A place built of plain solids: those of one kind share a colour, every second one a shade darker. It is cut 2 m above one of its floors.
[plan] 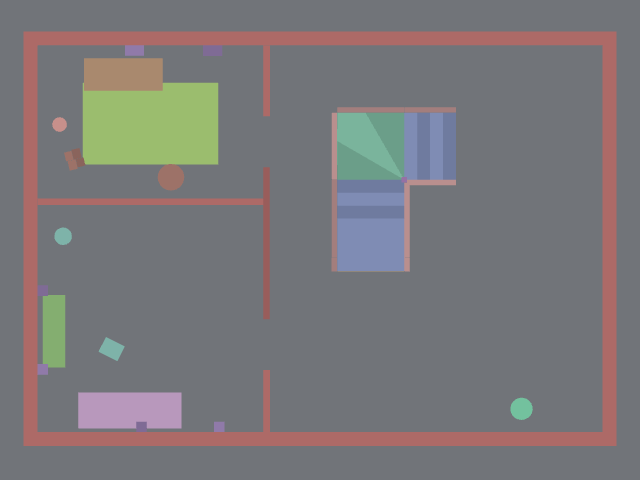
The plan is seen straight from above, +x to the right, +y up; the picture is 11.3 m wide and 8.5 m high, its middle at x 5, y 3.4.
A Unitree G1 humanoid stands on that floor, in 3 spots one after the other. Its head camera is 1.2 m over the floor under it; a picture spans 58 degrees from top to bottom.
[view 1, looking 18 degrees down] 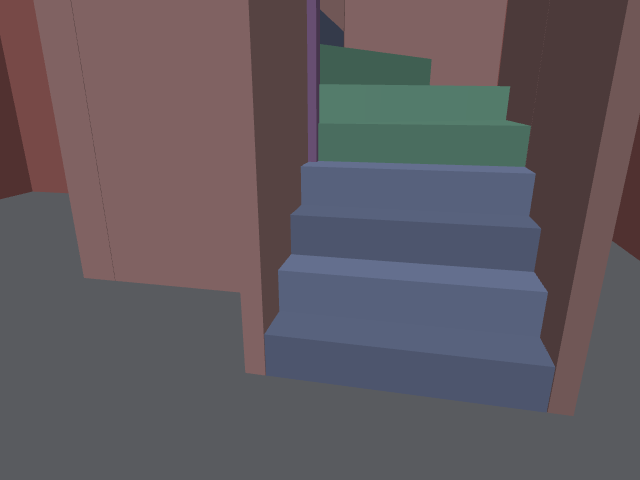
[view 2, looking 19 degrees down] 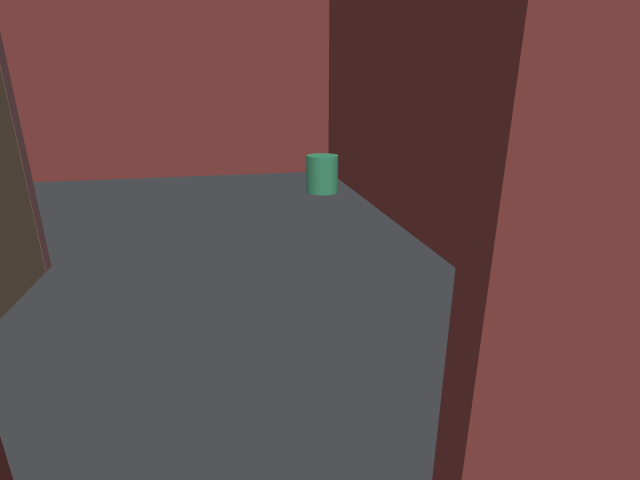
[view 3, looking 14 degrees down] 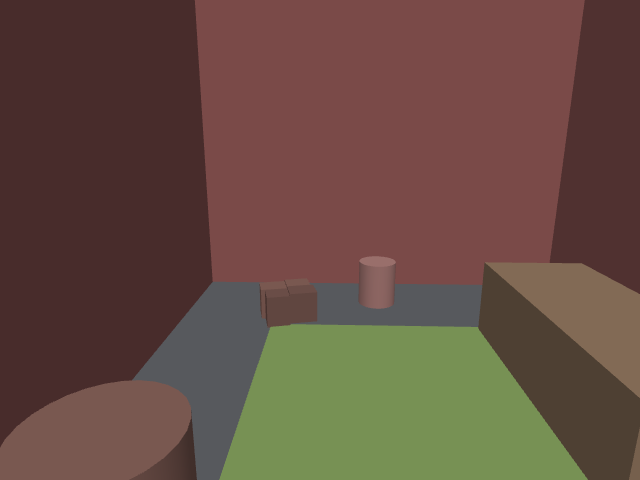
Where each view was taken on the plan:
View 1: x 9.01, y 5.06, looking -168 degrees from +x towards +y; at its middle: step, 2.21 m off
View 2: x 3.35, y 1.55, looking -12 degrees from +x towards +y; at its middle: ground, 3.69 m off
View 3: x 3.35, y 5.14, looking -178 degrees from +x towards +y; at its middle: wall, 3.46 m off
